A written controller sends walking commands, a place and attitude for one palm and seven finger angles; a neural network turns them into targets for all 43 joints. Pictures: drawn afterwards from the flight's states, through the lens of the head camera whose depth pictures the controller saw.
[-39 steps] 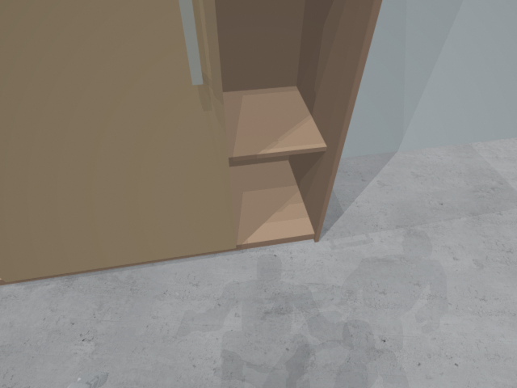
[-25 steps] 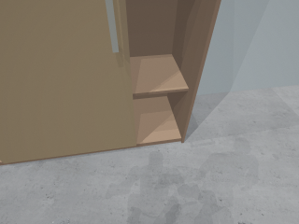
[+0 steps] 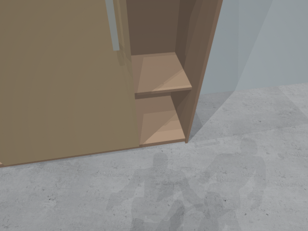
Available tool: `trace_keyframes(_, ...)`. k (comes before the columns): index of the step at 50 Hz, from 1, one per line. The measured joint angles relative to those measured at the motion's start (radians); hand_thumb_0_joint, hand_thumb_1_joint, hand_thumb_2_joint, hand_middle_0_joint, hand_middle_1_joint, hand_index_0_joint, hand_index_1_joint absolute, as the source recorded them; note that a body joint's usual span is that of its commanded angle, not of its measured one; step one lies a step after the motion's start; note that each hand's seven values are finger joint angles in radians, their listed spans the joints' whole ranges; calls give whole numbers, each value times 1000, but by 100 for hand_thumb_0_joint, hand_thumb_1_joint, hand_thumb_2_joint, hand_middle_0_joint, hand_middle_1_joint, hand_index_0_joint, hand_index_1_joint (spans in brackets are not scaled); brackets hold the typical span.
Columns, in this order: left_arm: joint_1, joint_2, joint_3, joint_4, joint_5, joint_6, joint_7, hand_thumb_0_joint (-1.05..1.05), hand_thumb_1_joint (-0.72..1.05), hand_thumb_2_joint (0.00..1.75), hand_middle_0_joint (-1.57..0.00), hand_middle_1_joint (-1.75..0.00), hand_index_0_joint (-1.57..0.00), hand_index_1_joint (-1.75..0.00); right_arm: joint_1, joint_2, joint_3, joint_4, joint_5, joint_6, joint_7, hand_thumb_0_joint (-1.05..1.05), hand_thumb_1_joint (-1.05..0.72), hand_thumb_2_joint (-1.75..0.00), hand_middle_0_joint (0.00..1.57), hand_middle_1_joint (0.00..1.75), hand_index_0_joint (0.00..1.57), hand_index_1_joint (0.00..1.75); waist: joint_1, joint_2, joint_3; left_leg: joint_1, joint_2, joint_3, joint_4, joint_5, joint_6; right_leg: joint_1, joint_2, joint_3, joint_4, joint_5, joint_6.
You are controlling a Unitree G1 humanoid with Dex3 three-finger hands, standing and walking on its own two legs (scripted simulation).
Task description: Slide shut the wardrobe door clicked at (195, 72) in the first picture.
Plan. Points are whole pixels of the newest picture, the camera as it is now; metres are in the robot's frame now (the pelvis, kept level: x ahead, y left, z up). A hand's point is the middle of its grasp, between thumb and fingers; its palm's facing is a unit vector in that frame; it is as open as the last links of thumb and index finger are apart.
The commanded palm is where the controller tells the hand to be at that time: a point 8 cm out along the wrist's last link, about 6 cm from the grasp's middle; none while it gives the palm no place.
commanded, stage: stand and wait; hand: left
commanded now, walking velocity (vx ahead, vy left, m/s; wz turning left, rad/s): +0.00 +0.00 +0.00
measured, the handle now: (109, 2) +0.78 +0.21 +0.26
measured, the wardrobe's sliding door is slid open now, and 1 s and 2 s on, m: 0.37 0.37 0.37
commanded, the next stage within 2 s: look at it before walking up in 0.08 s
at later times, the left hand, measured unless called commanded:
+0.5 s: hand out of the picture +0.07 +0.24 -0.16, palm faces -0.04 -0.95 -0.32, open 7.4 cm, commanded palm none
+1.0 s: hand out of the picture +0.07 +0.24 -0.16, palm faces +0.01 -0.95 -0.32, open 7.4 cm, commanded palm none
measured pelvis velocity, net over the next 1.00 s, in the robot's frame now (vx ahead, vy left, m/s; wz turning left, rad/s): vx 0.01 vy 0.00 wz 0.03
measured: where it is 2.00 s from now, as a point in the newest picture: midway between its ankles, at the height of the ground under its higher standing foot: outside the picture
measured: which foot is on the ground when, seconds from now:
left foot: down 0.00-1.00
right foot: down 0.00-1.00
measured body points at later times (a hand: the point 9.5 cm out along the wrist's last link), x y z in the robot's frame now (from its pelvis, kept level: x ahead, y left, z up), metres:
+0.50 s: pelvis +0.00 +0.00 +0.00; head +0.00 +0.00 +0.45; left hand +0.07 +0.29 -0.13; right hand +0.07 -0.29 -0.14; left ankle +0.01 +0.13 -0.74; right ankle +0.01 -0.12 -0.74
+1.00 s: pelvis +0.01 +0.00 +0.00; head +0.01 +0.00 +0.45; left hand +0.07 +0.29 -0.14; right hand +0.09 -0.28 -0.14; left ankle +0.01 +0.13 -0.74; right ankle +0.01 -0.12 -0.74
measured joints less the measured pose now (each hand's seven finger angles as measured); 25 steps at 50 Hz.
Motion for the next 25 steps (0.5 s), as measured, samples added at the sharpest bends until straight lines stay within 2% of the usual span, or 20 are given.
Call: trace_keyframes(25, -11, 0, 1, 2, 3, -4, 0, 0, 90, 90, -20, -30, -20, -30, -15, 4, 1, 2, 1, -9, 1, 0, -91, -90, 20, 30, 20, 30, 1, -5, -6, 1, -3, 2, -18, 9, 3, 1, -3, 3, -19, 10, 4)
